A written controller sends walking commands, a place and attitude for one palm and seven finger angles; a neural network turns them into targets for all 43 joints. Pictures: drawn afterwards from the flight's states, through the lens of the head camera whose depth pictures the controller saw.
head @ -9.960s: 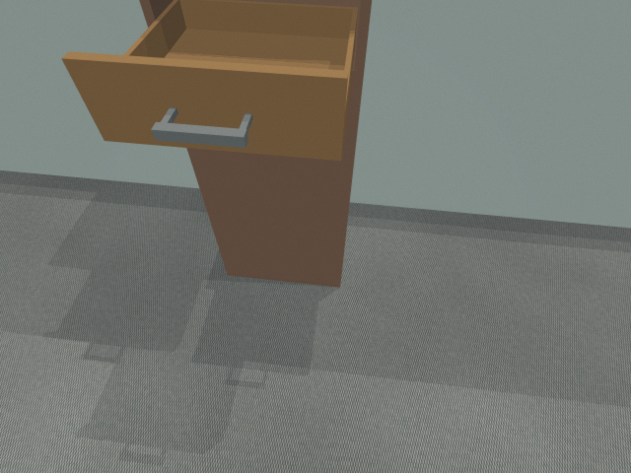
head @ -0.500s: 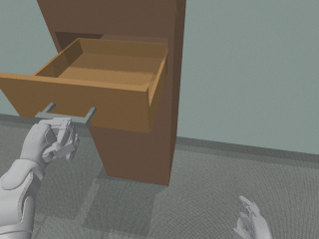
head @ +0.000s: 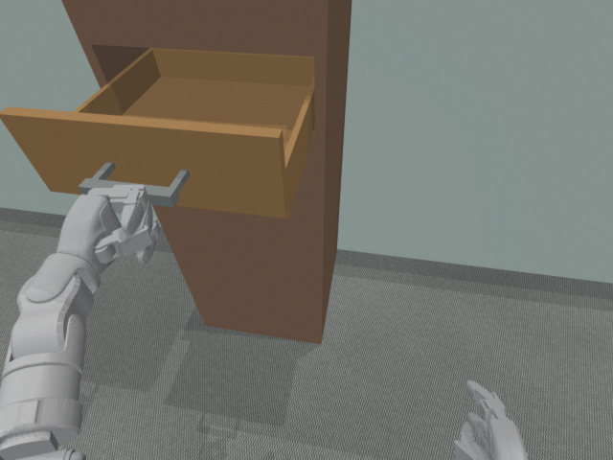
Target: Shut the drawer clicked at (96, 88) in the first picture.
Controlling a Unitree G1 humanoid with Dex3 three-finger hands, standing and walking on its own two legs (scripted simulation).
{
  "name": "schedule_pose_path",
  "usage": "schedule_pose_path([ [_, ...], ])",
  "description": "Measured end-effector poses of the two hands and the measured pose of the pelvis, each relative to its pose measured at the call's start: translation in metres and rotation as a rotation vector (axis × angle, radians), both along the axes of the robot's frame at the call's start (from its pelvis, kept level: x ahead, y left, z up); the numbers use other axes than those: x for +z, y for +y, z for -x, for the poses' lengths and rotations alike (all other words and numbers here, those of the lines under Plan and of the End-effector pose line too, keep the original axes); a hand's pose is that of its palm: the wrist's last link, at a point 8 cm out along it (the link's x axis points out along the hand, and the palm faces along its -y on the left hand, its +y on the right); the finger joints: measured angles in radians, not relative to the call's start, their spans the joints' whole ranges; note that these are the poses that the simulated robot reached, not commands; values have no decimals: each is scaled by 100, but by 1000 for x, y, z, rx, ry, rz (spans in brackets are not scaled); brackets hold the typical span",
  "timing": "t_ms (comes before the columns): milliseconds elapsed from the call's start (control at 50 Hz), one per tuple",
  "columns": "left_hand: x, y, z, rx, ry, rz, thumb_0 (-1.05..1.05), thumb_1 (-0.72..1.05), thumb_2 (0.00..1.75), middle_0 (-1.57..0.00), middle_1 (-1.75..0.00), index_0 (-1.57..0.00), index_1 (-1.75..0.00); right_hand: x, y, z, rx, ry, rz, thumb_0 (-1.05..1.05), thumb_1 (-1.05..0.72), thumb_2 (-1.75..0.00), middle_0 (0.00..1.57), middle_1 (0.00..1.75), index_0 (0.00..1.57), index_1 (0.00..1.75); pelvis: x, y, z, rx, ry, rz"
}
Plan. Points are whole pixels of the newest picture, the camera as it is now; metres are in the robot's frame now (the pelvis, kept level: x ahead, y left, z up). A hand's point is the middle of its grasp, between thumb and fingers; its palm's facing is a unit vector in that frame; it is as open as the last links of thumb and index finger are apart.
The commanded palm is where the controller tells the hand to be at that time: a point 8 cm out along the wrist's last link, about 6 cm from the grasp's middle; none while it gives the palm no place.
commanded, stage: push the drawer shut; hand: left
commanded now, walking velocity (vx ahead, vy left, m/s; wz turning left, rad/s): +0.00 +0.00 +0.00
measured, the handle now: (136, 182) +0.41 +0.27 +0.16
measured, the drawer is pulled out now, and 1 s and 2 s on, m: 0.23 0.12 0.01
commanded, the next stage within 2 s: none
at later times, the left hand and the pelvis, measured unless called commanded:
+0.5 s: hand (167, 203) +0.38 +0.22 +0.15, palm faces -0.05 -1.00 -0.04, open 3.4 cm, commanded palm +0.38 +0.26 +0.16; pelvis +0.01 +0.01 +0.00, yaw -1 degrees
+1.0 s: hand (187, 173) +0.44 +0.21 +0.15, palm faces -0.06 -1.00 -0.04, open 3.5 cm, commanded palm +0.44 +0.26 +0.16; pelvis +0.01 +0.01 +0.00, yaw -1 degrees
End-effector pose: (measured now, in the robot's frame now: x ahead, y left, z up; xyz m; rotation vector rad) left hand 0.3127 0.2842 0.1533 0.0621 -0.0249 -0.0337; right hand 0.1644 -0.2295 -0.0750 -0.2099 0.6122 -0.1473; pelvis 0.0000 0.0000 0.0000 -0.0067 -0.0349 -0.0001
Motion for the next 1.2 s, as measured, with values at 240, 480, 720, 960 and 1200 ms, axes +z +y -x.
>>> schedule_pose_path([
  [240, 1, -4, -35, -15, 4, 18, 5, 87, 95, -140, -160, -140, -160, -7, -16, 20, -49, 69, 17, 1, -90, -90, 20, 30, 20, 30, 0, 1, -7, -13, 33, -1],
  [480, 0, -8, -51, -14, 0, 22, 5, 90, 96, -140, -160, -140, -160, -10, -7, 19, -41, 96, 11, 1, -90, -90, 20, 30, 20, 30, 0, 6, -13, -12, 47, 0],
  [720, 2, -9, -80, -28, 29, 19, 5, 89, 97, -141, -160, -140, -160, -14, -2, 23, -34, 136, 11, 1, -90, -90, 20, 30, 20, 30, -1, 10, -13, -5, 74, 4],
  [960, 2, -15, -110, -24, 27, 26, 5, 91, 97, -141, -160, -140, -160, -25, -9, 55, -71, 243, 21, 1, -90, -90, 20, 30, 20, 30, -2, 12, -14, -11, 105, 6],
  [1200, 2, -17, -142, -42, 41, 31, 5, 91, 98, -140, -160, -140, -160, -32, -19, 96, -137, 364, 40, 1, -90, -90, 20, 30, 20, 30, -5, 12, -13, -19, 148, 10],
])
